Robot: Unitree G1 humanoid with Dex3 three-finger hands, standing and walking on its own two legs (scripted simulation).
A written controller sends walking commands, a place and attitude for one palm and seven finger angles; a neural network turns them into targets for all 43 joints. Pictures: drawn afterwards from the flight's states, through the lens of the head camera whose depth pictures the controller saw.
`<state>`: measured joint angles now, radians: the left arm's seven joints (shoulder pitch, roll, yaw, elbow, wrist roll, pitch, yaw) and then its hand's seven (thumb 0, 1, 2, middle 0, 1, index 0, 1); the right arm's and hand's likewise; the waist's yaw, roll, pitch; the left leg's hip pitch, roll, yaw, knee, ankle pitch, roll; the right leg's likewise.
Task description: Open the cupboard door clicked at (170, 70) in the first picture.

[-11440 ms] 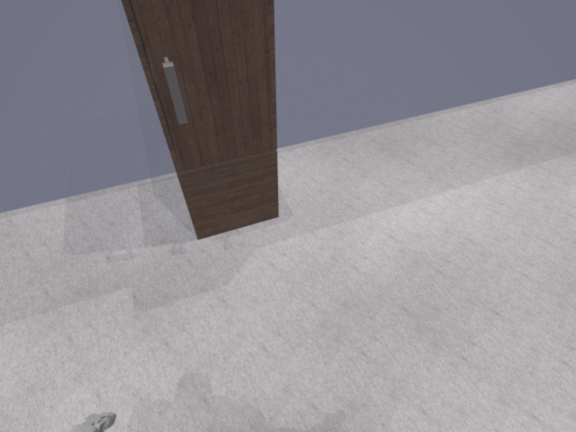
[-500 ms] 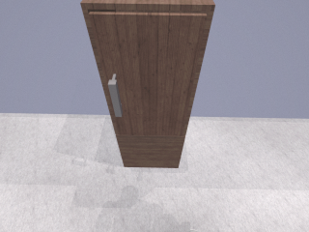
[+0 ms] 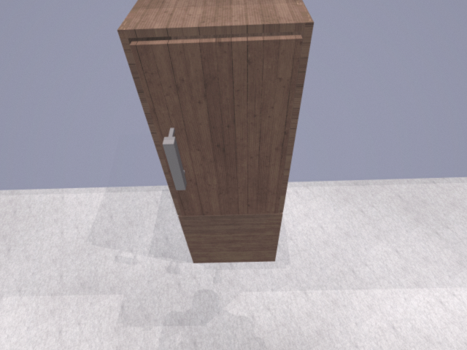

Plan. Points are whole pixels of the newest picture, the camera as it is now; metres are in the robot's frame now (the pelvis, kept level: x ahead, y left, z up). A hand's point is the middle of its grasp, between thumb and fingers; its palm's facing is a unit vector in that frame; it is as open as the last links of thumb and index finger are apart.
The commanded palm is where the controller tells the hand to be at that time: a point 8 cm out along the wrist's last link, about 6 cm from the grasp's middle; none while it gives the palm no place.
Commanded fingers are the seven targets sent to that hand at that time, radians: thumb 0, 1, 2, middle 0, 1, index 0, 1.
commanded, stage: look again from close up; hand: left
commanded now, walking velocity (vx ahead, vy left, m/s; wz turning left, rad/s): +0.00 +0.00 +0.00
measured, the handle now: (176, 159) +0.57 +0.19 -0.04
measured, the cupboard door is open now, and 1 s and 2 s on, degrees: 0 0 0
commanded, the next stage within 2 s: raise the hand with hooked fingers in 0.50 s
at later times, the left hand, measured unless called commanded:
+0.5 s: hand out of the picture +0.04 +0.17 -0.16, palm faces +0.04 -0.97 -0.22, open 7.3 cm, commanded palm none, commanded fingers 0.00 0.90 0.90 -0.20 -0.30 -0.20 -0.30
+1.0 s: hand (146, 323) +0.18 +0.17 -0.06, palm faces +0.02 -1.00 +0.03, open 8.4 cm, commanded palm +0.15 +0.24 -0.06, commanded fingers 0.00 0.41 0.69 -0.23 -0.62 -0.23 -0.62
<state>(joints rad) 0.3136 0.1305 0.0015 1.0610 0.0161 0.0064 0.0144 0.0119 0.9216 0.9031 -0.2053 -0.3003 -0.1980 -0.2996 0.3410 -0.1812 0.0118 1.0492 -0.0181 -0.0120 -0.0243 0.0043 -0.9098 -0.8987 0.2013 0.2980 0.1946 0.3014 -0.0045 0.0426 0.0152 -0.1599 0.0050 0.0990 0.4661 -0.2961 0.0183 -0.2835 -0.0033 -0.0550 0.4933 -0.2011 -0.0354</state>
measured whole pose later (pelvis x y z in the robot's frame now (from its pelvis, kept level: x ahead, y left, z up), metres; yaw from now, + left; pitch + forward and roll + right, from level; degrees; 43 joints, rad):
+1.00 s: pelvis -0.01 -0.01 -0.09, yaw +2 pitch +14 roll +1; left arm 0.37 0.16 0.14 0.18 -0.27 -0.56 -0.36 0.01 0.64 0.79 -0.22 -0.47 -0.22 -0.47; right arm 0.11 -0.30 -0.09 0.48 0.02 -0.26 0.01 0.01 -0.91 -0.90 0.20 0.30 0.19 0.30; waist 0.02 -0.06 -0.14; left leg -0.80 0.01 0.07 1.14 -0.58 0.01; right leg -0.91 -0.04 -0.08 1.14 -0.47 -0.05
